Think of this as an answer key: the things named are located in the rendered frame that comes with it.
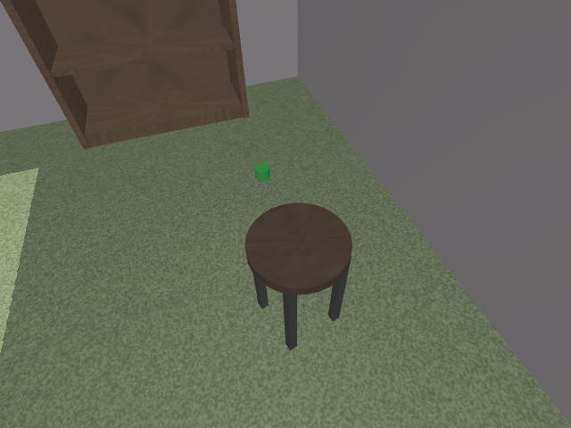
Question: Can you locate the stool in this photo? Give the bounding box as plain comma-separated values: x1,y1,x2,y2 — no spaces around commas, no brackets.
245,203,352,350

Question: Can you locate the bookshelf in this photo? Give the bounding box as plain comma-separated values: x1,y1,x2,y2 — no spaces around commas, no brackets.
0,0,249,150

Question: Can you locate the tin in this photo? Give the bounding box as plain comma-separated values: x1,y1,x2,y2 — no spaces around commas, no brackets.
255,163,270,181

